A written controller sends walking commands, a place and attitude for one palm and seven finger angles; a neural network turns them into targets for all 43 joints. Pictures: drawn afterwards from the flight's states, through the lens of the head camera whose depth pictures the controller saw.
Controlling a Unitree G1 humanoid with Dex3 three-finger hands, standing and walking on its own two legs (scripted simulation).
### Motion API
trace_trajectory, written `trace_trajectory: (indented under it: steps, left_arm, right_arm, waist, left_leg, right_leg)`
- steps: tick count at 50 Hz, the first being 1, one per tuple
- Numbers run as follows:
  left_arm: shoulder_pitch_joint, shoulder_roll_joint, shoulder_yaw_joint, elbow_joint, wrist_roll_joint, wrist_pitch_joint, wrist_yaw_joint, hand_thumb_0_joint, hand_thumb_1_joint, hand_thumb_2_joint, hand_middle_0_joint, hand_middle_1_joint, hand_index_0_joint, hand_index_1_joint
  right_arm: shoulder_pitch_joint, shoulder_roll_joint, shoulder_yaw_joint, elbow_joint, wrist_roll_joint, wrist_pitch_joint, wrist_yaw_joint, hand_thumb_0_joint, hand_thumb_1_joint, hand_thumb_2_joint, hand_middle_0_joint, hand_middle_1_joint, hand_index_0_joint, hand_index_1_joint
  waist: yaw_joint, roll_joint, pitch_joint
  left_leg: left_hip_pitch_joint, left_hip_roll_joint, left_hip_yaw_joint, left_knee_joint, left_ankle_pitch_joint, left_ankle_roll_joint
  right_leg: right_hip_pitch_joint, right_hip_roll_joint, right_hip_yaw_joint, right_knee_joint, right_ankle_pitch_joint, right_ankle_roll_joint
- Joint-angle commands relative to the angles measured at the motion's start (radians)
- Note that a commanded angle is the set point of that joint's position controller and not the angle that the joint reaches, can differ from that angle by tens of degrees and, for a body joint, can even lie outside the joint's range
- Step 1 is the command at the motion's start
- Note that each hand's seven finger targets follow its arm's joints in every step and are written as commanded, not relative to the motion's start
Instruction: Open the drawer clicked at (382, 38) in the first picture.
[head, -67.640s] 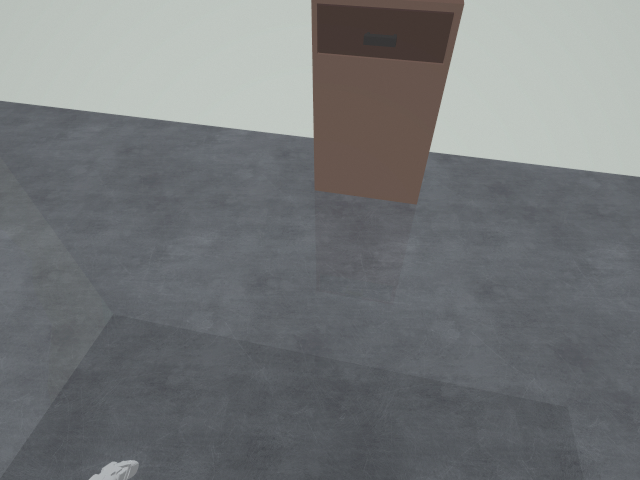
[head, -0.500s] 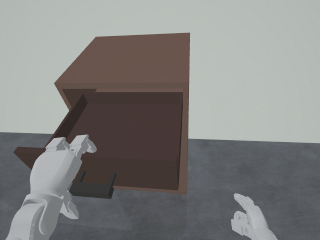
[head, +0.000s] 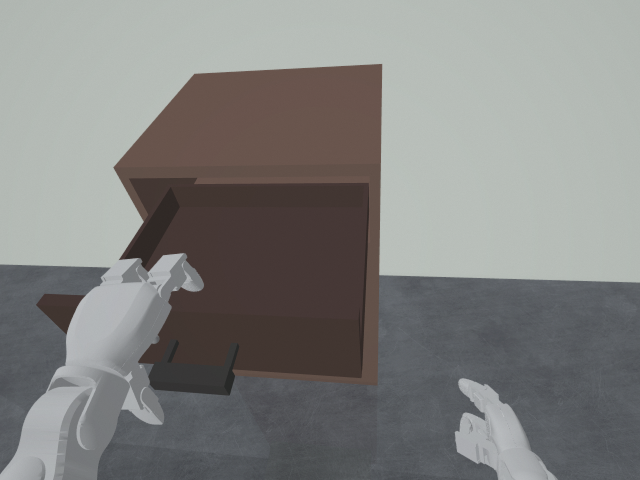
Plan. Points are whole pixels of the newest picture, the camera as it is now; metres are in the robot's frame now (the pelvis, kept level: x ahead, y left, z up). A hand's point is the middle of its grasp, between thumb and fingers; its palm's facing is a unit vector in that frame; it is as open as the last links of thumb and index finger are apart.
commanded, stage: draw the hand back to the body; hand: left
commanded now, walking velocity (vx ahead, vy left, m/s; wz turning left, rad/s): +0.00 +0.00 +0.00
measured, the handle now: (197, 362) +0.26 +0.23 -0.02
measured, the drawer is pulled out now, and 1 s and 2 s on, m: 0.30 0.30 0.30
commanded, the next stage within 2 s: step back with the hand held close in 1.50 s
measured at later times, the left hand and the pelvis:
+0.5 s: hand (123, 354) +0.20 +0.24 +0.13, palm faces +0.08 -0.09 -0.99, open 13.9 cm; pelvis +0.01 +0.00 +0.00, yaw +0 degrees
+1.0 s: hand (146, 317) +0.23 +0.22 +0.16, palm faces +0.32 -0.85 -0.43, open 11.3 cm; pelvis +0.04 +0.00 +0.00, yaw -1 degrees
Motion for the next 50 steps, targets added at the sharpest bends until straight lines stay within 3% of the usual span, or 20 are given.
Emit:
trace_trajectory:
  steps: [1,6,12,13,16,17,18,22,23,25,26,27,28,29,31,33,34,39,43,50]
  left_arm:
    - [-0.034,0.181,0.183,-0.248,0.003,-0.027,0.060,0.000,-0.500,0.300,-0.300,-1.200,-0.300,-1.200]
    - [-0.013,0.198,0.214,-0.212,-0.017,-0.027,0.069,0.000,-0.500,0.300,-0.300,-1.200,-0.300,-1.200]
    - [-0.013,0.217,0.218,-0.258,-0.023,-0.053,0.065,0.000,-0.500,0.300,-0.300,-1.200,-0.300,-1.200]
    - [0.012,0.244,0.260,-0.275,-0.044,-0.057,0.068,0.000,-0.500,0.300,-0.300,-1.200,-0.300,-1.200]
    - [0.028,0.208,0.218,-0.262,-0.038,-0.075,0.060,0.000,-0.500,0.300,-0.300,-1.200,-0.300,-1.200]
    - [0.014,0.230,0.236,-0.278,-0.030,-0.081,0.067,0.000,-0.500,0.300,-0.300,-1.200,-0.300,-1.200]
    - [0.017,0.246,0.265,-0.293,-0.042,-0.080,0.073,0.000,-0.500,0.300,-0.300,-1.200,-0.300,-1.200]
    - [0.098,0.270,0.311,-0.273,-0.032,-0.088,0.089,0.000,-0.500,0.300,-0.300,-1.200,-0.300,-1.200]
    - [0.121,0.292,0.354,-0.284,-0.053,-0.080,0.096,0.000,-0.500,0.300,-0.300,-1.200,-0.300,-1.200]
    - [0.162,0.258,0.330,-0.264,-0.057,-0.075,0.094,0.000,-0.500,0.300,-0.300,-1.200,-0.300,-1.200]
    - [0.052,-0.137,0.266,-0.274,-0.782,-0.154,0.099,0.000,-0.465,0.315,-0.298,-1.178,-0.298,-1.178]
    - [0.111,-0.022,0.321,-0.225,-0.798,-0.192,0.120,0.000,-0.430,0.330,-0.295,-1.155,-0.295,-1.155]
    - [0.151,-0.025,0.329,-0.214,-0.805,-0.206,0.129,0.000,-0.395,0.345,-0.292,-1.133,-0.292,-1.133]
    - [0.165,-0.048,0.332,-0.246,-0.856,-0.225,0.134,0.000,-0.360,0.360,-0.290,-1.110,-0.290,-1.110]
    - [0.126,-0.010,0.362,-0.328,-0.882,-0.264,0.151,0.000,-0.290,0.390,-0.285,-1.065,-0.285,-1.065]
    - [0.122,0.032,0.396,-0.382,-0.892,-0.281,0.168,0.000,-0.220,0.420,-0.280,-1.020,-0.280,-1.020]
    - [0.130,-0.010,0.360,-0.389,-0.888,-0.294,0.169,0.000,-0.185,0.435,-0.277,-0.997,-0.277,-0.997]
    - [0.183,-0.029,0.368,-0.321,-0.896,-0.293,0.163,0.000,-0.010,0.510,-0.265,-0.885,-0.265,-0.885]
    - [0.222,-0.030,0.388,-0.284,-0.911,-0.286,0.148,0.000,0.130,0.570,-0.255,-0.795,-0.255,-0.795]
    - [0.279,-0.006,0.422,-0.322,-0.914,-0.287,0.143,0.000,0.375,0.675,-0.237,-0.637,-0.237,-0.637]
  right_arm:
    - [-0.191,-0.086,-0.042,-0.193,-0.001,-0.056,0.001,0.000,-0.900,-0.900,0.200,0.300,0.200,0.300]
    - [-0.180,-0.094,-0.045,-0.191,0.002,-0.053,0.000,0.000,-0.900,-0.900,0.200,0.300,0.200,0.300]
    - [-0.172,-0.098,-0.049,-0.208,0.004,-0.063,-0.012,0.000,-0.900,-0.900,0.200,0.300,0.200,0.300]
    - [-0.196,-0.101,-0.046,-0.214,0.012,-0.074,-0.015,0.000,-0.900,-0.900,0.200,0.300,0.200,0.300]
    - [-0.161,-0.101,-0.053,-0.205,0.000,-0.063,-0.020,0.000,-0.900,-0.900,0.200,0.300,0.200,0.300]
    - [-0.159,-0.100,-0.051,-0.210,0.001,-0.065,-0.020,0.000,-0.900,-0.900,0.200,0.300,0.200,0.300]
    - [-0.192,-0.101,-0.047,-0.216,0.008,-0.076,-0.020,0.000,-0.900,-0.900,0.200,0.300,0.200,0.300]
    - [-0.150,-0.103,-0.054,-0.214,0.000,-0.059,-0.016,0.000,-0.900,-0.900,0.200,0.300,0.200,0.300]
    - [-0.178,-0.105,-0.050,-0.223,0.008,-0.065,-0.013,0.000,-0.900,-0.900,0.200,0.300,0.200,0.300]
    - [-0.144,-0.100,-0.053,-0.221,0.006,-0.054,-0.007,0.000,-0.900,-0.900,0.200,0.300,0.200,0.300]
    - [-0.061,-0.036,-0.055,-0.246,0.009,-0.119,-0.033,0.000,-0.900,-0.900,0.200,0.300,0.200,0.300]
    - [-0.053,-0.063,-0.052,-0.226,0.005,-0.165,-0.050,0.000,-0.900,-0.900,0.200,0.300,0.200,0.300]
    - [-0.074,-0.059,-0.043,-0.218,0.004,-0.188,-0.054,0.000,-0.900,-0.900,0.200,0.300,0.200,0.300]
    - [-0.046,-0.061,-0.041,-0.221,0.001,-0.191,-0.067,0.000,-0.900,-0.900,0.200,0.300,0.200,0.300]
    - [-0.045,-0.071,-0.050,-0.216,-0.006,-0.220,-0.087,0.000,-0.900,-0.900,0.200,0.300,0.200,0.300]
    - [-0.053,-0.069,-0.049,-0.196,-0.010,-0.254,-0.095,0.000,-0.900,-0.900,0.200,0.300,0.200,0.300]
    - [-0.031,-0.061,-0.040,-0.192,-0.016,-0.264,-0.094,0.000,-0.900,-0.900,0.200,0.300,0.200,0.300]
    - [-0.013,-0.063,-0.048,-0.153,-0.014,-0.276,-0.084,0.000,-0.900,-0.900,0.200,0.300,0.200,0.300]
    - [-0.023,-0.064,-0.064,-0.152,-0.008,-0.264,-0.079,0.000,-0.900,-0.900,0.200,0.300,0.200,0.300]
    - [-0.027,-0.065,-0.083,-0.154,-0.003,-0.245,-0.077,0.000,-0.900,-0.900,0.200,0.300,0.200,0.300]
  waist:
    - [0.025,-0.057,-0.158]
    - [0.012,-0.086,-0.100]
    - [0.005,-0.079,-0.124]
    - [0.005,-0.059,-0.132]
    - [-0.002,-0.069,-0.105]
    - [-0.001,-0.077,-0.113]
    - [0.000,-0.023,-0.118]
    - [0.015,-0.083,-0.134]
    - [0.019,-0.039,-0.142]
    - [0.013,-0.073,-0.140]
    - [-0.100,-0.129,-0.061]
    - [-0.076,-0.157,-0.050]
    - [-0.070,-0.095,-0.012]
    - [-0.062,-0.150,-0.033]
    - [-0.054,-0.148,-0.066]
    - [-0.044,-0.050,-0.066]
    - [-0.046,-0.022,-0.070]
    - [-0.048,0.019,-0.007]
    - [-0.046,-0.073,-0.044]
    - [-0.043,-0.107,-0.132]
  left_leg:
    - [0.172,-0.015,0.028,-0.013,0.185,0.030]
    - [0.144,-0.012,0.025,-0.012,0.134,0.029]
    - [0.166,-0.009,0.022,0.000,0.126,0.033]
    - [0.163,-0.006,0.020,0.005,0.116,0.030]
    - [0.160,-0.010,0.023,0.011,0.125,0.035]
    - [0.164,-0.006,0.021,0.013,0.126,0.031]
    - [0.166,-0.002,0.019,0.015,0.114,0.028]
    - [0.150,-0.003,0.022,0.031,0.165,0.029]
    - [0.144,0.000,0.021,0.034,0.164,0.025]
    - [0.134,-0.001,0.025,0.037,0.177,0.028]
    - [0.247,0.024,0.028,0.018,0.108,0.051]
    - [0.236,0.043,0.017,0.000,0.067,0.043]
    - [0.218,0.038,0.010,-0.014,0.022,0.036]
    - [0.214,0.036,0.006,-0.030,0.032,0.035]
    - [0.226,0.032,0.013,-0.037,0.053,0.036]
    - [0.219,0.030,0.019,-0.037,0.068,0.031]
    - [0.212,0.021,0.018,-0.040,0.085,0.031]
    - [0.194,0.027,0.014,-0.046,0.146,0.021]
    - [0.210,0.032,0.019,-0.038,0.209,0.024]
    - [0.237,0.029,0.042,-0.011,0.318,0.031]
  right_leg:
    - [-0.077,-0.009,-0.014,-0.104,0.266,0.009]
    - [-0.115,-0.007,-0.017,-0.116,0.217,0.015]
    - [-0.129,-0.021,-0.013,-0.113,0.214,0.020]
    - [-0.118,-0.017,-0.004,-0.110,0.221,0.015]
    - [-0.146,-0.016,-0.016,-0.116,0.220,0.021]
    - [-0.151,-0.022,-0.014,-0.112,0.215,0.022]
    - [-0.146,-0.016,-0.002,-0.112,0.211,0.012]
    - [-0.129,-0.024,-0.009,-0.090,0.285,0.017]
    - [-0.111,-0.019,-0.001,-0.083,0.307,0.010]
    - [-0.115,-0.025,-0.019,-0.074,0.316,0.019]
    - [-0.115,0.002,-0.047,-0.095,0.274,0.008]
    - [-0.126,-0.008,-0.035,-0.093,0.204,0.013]
    - [-0.140,-0.004,-0.029,-0.104,0.144,0.007]
    - [-0.122,-0.011,-0.048,-0.122,0.140,0.012]
    - [-0.096,-0.023,-0.039,-0.129,0.166,0.019]
    - [-0.082,-0.038,-0.017,-0.135,0.179,0.016]
    - [-0.074,-0.039,-0.029,-0.133,0.200,0.011]
    - [-0.071,-0.033,-0.038,-0.144,0.257,0.006]
    - [-0.039,-0.033,-0.036,-0.138,0.335,0.013]
    - [0.002,-0.046,-0.035,-0.112,0.514,0.028]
